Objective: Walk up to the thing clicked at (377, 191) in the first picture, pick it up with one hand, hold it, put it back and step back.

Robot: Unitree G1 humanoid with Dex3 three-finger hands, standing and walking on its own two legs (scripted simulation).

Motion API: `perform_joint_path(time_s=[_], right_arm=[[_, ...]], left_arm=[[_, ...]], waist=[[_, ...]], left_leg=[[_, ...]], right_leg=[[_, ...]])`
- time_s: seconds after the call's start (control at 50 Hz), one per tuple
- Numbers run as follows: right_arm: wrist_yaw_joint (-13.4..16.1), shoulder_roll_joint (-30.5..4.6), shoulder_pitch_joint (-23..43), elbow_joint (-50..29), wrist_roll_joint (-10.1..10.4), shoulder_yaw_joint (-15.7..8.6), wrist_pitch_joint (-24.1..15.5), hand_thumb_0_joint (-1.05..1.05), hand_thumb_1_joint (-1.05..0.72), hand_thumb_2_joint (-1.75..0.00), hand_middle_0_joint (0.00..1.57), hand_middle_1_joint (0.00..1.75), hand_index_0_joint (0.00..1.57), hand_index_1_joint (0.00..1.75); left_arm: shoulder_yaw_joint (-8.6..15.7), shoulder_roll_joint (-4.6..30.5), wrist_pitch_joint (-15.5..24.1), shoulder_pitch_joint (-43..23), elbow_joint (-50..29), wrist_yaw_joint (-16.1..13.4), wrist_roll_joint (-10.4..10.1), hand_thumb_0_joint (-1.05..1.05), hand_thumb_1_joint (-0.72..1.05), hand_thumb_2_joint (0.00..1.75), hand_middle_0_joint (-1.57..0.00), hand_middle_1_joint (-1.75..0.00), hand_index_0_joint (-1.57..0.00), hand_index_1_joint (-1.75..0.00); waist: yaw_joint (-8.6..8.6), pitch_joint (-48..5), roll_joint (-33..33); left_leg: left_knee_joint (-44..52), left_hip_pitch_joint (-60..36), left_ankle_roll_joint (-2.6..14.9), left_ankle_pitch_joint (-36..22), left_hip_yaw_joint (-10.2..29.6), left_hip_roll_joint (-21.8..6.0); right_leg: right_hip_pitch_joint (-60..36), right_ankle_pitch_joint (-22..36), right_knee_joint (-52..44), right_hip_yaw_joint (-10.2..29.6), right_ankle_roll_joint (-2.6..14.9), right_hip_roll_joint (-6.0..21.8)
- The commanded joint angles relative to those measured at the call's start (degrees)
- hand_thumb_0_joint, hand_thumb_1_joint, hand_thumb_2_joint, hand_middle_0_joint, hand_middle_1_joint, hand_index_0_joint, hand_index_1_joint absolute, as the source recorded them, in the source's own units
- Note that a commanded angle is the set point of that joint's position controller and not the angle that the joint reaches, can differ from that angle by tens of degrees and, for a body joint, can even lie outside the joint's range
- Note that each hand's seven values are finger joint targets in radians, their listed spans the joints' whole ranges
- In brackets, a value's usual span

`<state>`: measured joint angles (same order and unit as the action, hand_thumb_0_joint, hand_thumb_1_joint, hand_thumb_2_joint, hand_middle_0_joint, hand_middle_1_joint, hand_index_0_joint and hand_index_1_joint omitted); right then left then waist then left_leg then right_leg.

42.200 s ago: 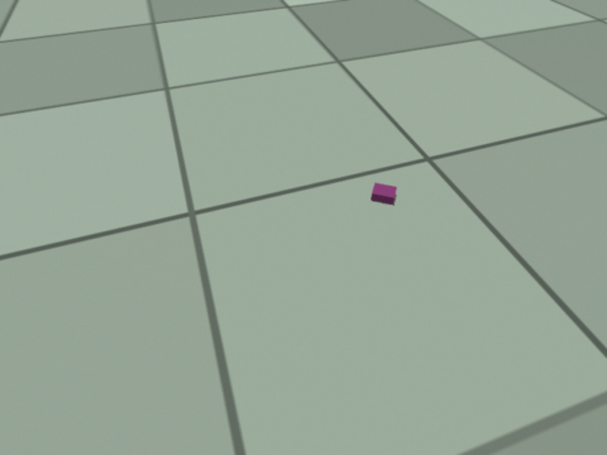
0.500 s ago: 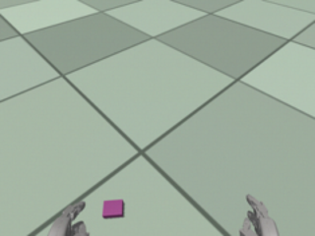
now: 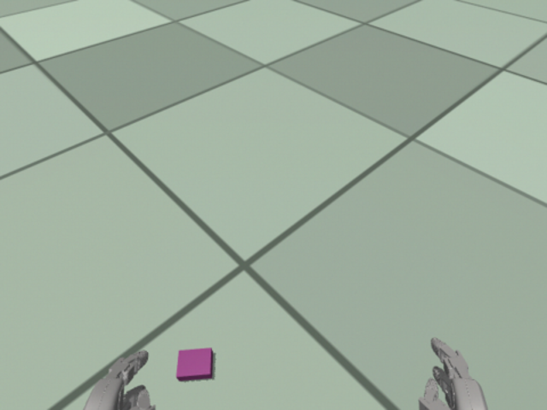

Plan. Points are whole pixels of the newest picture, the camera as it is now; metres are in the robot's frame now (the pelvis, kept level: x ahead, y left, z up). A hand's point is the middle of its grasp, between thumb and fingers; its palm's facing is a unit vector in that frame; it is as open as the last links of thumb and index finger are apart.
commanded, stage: home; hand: left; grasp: from above
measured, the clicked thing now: (195, 364) +0.43 +0.27 -0.69
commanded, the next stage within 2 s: stand in 0.24 s
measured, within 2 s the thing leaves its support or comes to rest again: neither
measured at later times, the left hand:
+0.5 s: hand out of the picture +0.15 +0.22 -0.08, palm faces +0.01 -0.95 -0.32, open 7.4 cm
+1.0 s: hand out of the picture +0.03 +0.25 -0.10, palm faces +0.04 -0.94 -0.32, open 7.4 cm
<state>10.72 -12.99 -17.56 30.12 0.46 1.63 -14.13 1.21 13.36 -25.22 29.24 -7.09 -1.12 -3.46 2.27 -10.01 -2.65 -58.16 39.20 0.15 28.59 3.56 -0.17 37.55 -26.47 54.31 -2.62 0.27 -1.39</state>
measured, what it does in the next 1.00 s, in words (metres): rises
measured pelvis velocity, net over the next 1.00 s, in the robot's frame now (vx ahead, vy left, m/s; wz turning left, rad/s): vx -0.01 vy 0.02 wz -0.01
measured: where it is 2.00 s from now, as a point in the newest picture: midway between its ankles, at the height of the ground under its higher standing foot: outside the picture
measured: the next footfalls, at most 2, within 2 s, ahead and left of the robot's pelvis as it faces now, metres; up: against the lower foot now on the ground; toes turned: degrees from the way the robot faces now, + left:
none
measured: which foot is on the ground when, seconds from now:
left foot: down 0.00-1.00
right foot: down 0.00-1.00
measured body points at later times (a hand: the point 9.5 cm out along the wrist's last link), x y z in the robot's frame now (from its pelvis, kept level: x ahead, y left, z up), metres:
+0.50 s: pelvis -0.01 +0.00 +0.02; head +0.01 +0.01 +0.47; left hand +0.15 +0.26 -0.06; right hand +0.14 -0.25 -0.08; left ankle +0.00 +0.11 -0.68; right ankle +0.01 -0.12 -0.68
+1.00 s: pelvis -0.01 +0.02 +0.06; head -0.03 +0.01 +0.51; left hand +0.03 +0.30 -0.08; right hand +0.06 -0.26 -0.08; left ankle +0.00 +0.11 -0.68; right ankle +0.01 -0.12 -0.68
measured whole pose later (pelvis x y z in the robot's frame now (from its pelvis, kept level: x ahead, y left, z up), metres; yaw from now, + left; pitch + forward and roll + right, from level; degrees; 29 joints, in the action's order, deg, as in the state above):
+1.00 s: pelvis -0.01 +0.02 +0.06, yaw +0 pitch -5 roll +0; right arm 1.5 -15.6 -9.9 60.7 -2.1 -2.2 -0.2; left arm 1.8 15.6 -1.1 11.9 60.6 -1.8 1.7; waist -1.4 2.9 -0.6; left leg -24.1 7.5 2.0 11.9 0.7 3.0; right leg 8.4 -12.1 25.2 0.5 -1.7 2.2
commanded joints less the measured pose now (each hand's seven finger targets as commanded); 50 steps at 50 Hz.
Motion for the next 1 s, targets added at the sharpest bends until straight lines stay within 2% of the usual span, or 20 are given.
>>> perform_joint_path(time_s=[0.0, 0.08, 0.16, 0.2, 0.22, 0.3, 0.32, 0.34, 0.36, 0.38, 0.42, 0.46, 0.52, 0.58, 0.6, 0.68, 0.76, 0.82, 0.88, 0.98], right_arm=[[0.54, -6.88, 4.03, -9.04, 0.12, -2.79, -3.25, 0.00, -0.90, -0.90, 0.20, 0.30, 0.20, 0.30], [0.48, -7.08, 4.41, -9.10, 0.26, -2.77, -3.28, 0.00, -0.90, -0.90, 0.20, 0.30, 0.20, 0.30], [0.39, -7.20, 4.24, -9.04, 0.24, -2.91, -3.18, 0.00, -0.90, -0.90, 0.20, 0.30, 0.20, 0.30], [0.27, -6.83, 4.05, -8.90, 0.25, -2.79, -2.87, 0.00, -0.90, -0.90, 0.20, 0.30, 0.20, 0.30], [0.33, -7.27, 3.98, -9.13, 0.18, -2.96, -2.84, 0.00, -0.90, -0.90, 0.20, 0.30, 0.20, 0.30], [0.29, -7.00, 4.21, -9.24, 0.09, -2.91, -2.86, 0.00, -0.90, -0.90, 0.20, 0.30, 0.20, 0.30], [-3.13, -13.02, 8.80, 5.04, -7.24, -5.18, 3.63, 0.00, -0.90, -0.90, 0.20, 0.30, 0.20, 0.30], [-4.65, -13.23, 8.92, 6.16, -7.13, -6.13, 6.06, 0.00, -0.90, -0.90, 0.20, 0.30, 0.20, 0.30], [-5.62, -13.03, 8.30, 5.69, -6.92, -5.98, 7.16, 0.00, -0.90, -0.90, 0.20, 0.30, 0.20, 0.30], [-6.33, -12.96, 6.95, 5.79, -7.24, -5.66, 7.92, 0.00, -0.90, -0.90, 0.20, 0.30, 0.20, 0.30], [-8.09, -11.36, 7.11, 7.73, -4.57, -5.33, 8.43, 0.00, -0.90, -0.90, 0.20, 0.30, 0.20, 0.30], [-8.87, -11.62, 9.39, 9.33, -3.51, -5.93, 8.96, 0.00, -0.90, -0.90, 0.20, 0.30, 0.20, 0.30], [-9.45, -10.93, 9.65, 12.55, -3.38, -6.09, 10.17, 0.00, -0.90, -0.90, 0.20, 0.30, 0.20, 0.30], [-9.46, -11.87, 10.36, 15.09, -3.64, -6.35, 10.71, 0.00, -0.90, -0.90, 0.20, 0.30, 0.20, 0.30], [-9.39, -11.76, 9.94, 15.90, -3.57, -6.28, 10.85, 0.00, -0.90, -0.90, 0.20, 0.30, 0.20, 0.30], [-8.86, -12.35, 9.86, 19.38, -3.20, -6.28, 11.62, 0.00, -0.90, -0.90, 0.20, 0.30, 0.20, 0.30], [-8.54, -13.43, 10.25, 22.33, -2.93, -6.11, 12.07, 0.00, -0.90, -0.90, 0.20, 0.30, 0.20, 0.30], [-8.43, -14.02, 10.29, 24.36, -2.73, -6.20, 12.34, 0.00, -0.90, -0.90, 0.20, 0.30, 0.20, 0.30], [-8.46, -14.30, 10.17, 25.94, -2.38, -6.21, 12.30, 0.00, -0.90, -0.90, 0.20, 0.30, 0.20, 0.30], [-8.73, -14.41, 11.02, 27.58, -2.32, -6.25, 12.93, 0.00, -0.90, -0.90, 0.20, 0.30, 0.20, 0.30]], left_arm=[[4.20, 6.19, 3.06, -2.26, -10.93, -0.47, 0.44, 0.00, 0.90, 0.90, -0.20, -0.30, -0.20, -0.30], [3.77, 6.21, 2.89, -1.54, -11.03, -0.45, 0.54, 0.00, 0.90, 0.90, -0.20, -0.30, -0.20, -0.30], [3.39, 5.63, 2.67, -0.80, -10.80, -0.41, 0.38, 0.00, 0.90, 0.90, -0.20, -0.30, -0.20, -0.30], [4.35, 6.38, 2.97, -1.32, -11.68, -0.50, 0.35, 0.00, 0.90, 0.90, -0.20, -0.30, -0.20, -0.30], [3.74, 6.23, 2.90, -1.10, -11.08, -0.46, 0.39, 0.00, 0.90, 0.90, -0.20, -0.30, -0.20, -0.30], [3.86, 6.22, 3.22, -1.98, -11.21, -0.53, 0.54, 0.00, 0.90, 0.90, -0.20, -0.30, -0.20, -0.30], [3.56, 10.24, 14.76, -18.59, 8.90, -2.42, 7.40, 0.00, 0.90, 0.90, -0.20, -0.30, -0.20, -0.30], [4.81, 11.01, 18.46, -13.35, 18.71, -2.14, 7.31, 0.00, 0.90, 0.90, -0.20, -0.30, -0.20, -0.30], [4.66, 11.50, 20.37, -12.86, 21.40, -1.95, 7.77, 0.00, 0.90, 0.90, -0.20, -0.30, -0.20, -0.30], [3.98, 11.17, 21.42, -14.57, 23.12, -1.56, 7.71, 0.00, 0.90, 0.90, -0.20, -0.30, -0.20, -0.30], [3.82, 11.67, 22.82, -16.29, 27.46, -1.11, 7.10, 0.00, 0.90, 0.90, -0.20, -0.30, -0.20, -0.30], [4.10, 11.46, 23.18, -16.22, 32.54, -1.13, 6.53, 0.00, 0.90, 0.90, -0.20, -0.30, -0.20, -0.30], [3.95, 11.66, 24.32, -19.23, 39.19, -1.35, 6.35, 0.00, 0.90, 0.90, -0.20, -0.30, -0.20, -0.30], [3.88, 11.07, 25.22, -19.31, 44.38, -1.41, 6.06, 0.00, 0.90, 0.90, -0.20, -0.30, -0.20, -0.30], [3.74, 11.04, 25.55, -19.58, 46.05, -1.38, 5.92, 0.00, 0.90, 0.90, -0.20, -0.30, -0.20, -0.30], [3.52, 11.37, 25.88, -19.87, 52.02, -1.61, 5.58, 0.00, 0.90, 0.90, -0.20, -0.30, -0.20, -0.30], [3.24, 11.41, 25.65, -20.32, 56.87, -1.63, 5.27, 0.00, 0.90, 0.90, -0.20, -0.30, -0.20, -0.30], [3.12, 11.57, 25.46, -19.88, 60.06, -1.52, 5.17, 0.00, 0.90, 0.90, -0.20, -0.30, -0.20, -0.30], [2.97, 11.92, 25.77, -19.68, 62.59, -1.35, 5.18, 0.00, 0.90, 0.90, -0.20, -0.30, -0.20, -0.30], [2.75, 12.56, 25.87, -19.71, 65.54, -1.28, 5.51, 0.00, 0.90, 0.90, -0.20, -0.30, -0.20, -0.30]], waist=[[0.27, -2.72, 1.30], [0.17, -1.95, 0.98], [0.19, -3.54, -0.50], [-0.22, -3.91, -0.54], [0.27, -4.20, 0.01], [0.04, -3.04, 0.12], [-4.23, 10.20, 2.82], [-4.14, 5.15, 4.95], [-3.40, 3.28, 6.73], [-2.19, 4.02, 4.74], [-3.39, 2.38, 2.10], [-4.25, 2.33, 4.05], [-3.49, 3.82, 5.22], [-3.98, 4.48, 1.11], [-3.66, 4.71, 1.91], [-3.44, 6.89, 1.87], [-3.42, 10.51, 0.14], [-3.52, 12.15, -0.84], [-3.44, 11.83, 0.33], [-3.39, 14.75, 1.89]], left_leg=[[9.43, -3.67, 1.13, -11.53, -0.38, 0.52], [9.90, -3.50, 1.17, -10.12, -0.72, 0.57], [10.07, -4.66, 0.90, -12.36, -0.29, 0.34], [9.57, -4.64, 0.81, -14.31, -0.20, 0.33], [9.64, -4.91, 0.91, -14.77, -0.11, 0.37], [9.80, -4.18, 0.90, -13.00, -0.06, 0.31], [15.51, -6.96, 3.14, -23.40, 2.75, -2.46], [15.48, -11.04, 3.48, -24.55, 0.89, -1.94], [14.89, -13.84, 3.70, -25.69, 0.80, -1.61], [16.19, -12.89, 3.54, -22.92, 1.93, -1.66], [19.42, -16.63, 3.63, -19.08, 2.02, -1.31], [19.99, -18.96, 3.34, -19.85, 2.06, -1.31], [21.62, -20.34, 2.96, -16.55, 1.57, -0.73], [25.60, -22.93, 3.25, -19.87, 3.79, -2.47], [26.26, -23.62, 3.06, -22.26, 3.79, -2.57], [30.07, -26.09, 2.81, -24.52, 4.41, -3.25], [36.69, -26.37, 2.47, -20.52, 6.06, -4.29], [41.33, -26.72, 2.14, -14.40, 7.27, -5.01], [42.49, -28.74, 1.68, -15.80, 6.83, -4.98], [43.90, -27.62, 1.65, -9.97, 6.21, -4.42]], right_leg=[[-3.16, 9.85, -9.53, -0.14, -0.06, -0.09], [-3.30, 8.65, -9.77, -0.02, -0.02, -0.03], [-3.64, 10.33, -8.85, -0.38, 0.23, -0.27], [-4.02, 11.84, -8.65, -0.44, 0.28, -0.24], [-4.03, 12.30, -8.51, -0.56, 0.23, -0.38], [-3.38, 10.82, -8.55, -0.59, 0.16, -0.36], [-12.56, 11.45, -11.40, 5.24, 2.57, 4.28], [-14.08, 12.02, -12.74, 7.73, 4.14, 4.71], [-14.32, 14.50, -13.22, 8.56, 4.87, 5.20], [-14.12, 14.03, -13.71, 8.67, 4.44, 4.57], [-17.78, 14.64, -13.66, 8.21, 3.29, 5.68], [-17.77, 14.97, -16.29, 8.37, 2.84, 5.86], [-19.07, 12.84, -20.97, 9.73, 2.31, 7.32], [-21.40, 15.84, -21.18, 7.20, 1.39, 6.11], [-22.69, 18.32, -21.77, 7.16, 1.30, 6.25], [-25.17, 20.92, -25.22, 6.82, 1.34, 6.53], [-26.93, 16.90, -28.40, 6.11, 0.71, 5.85], [-28.00, 15.43, -29.80, 5.54, 0.29, 5.61], [-29.40, 17.12, -31.76, 6.01, 0.17, 6.21], [-28.86, 13.27, -34.68, 6.57, 0.14, 6.36]])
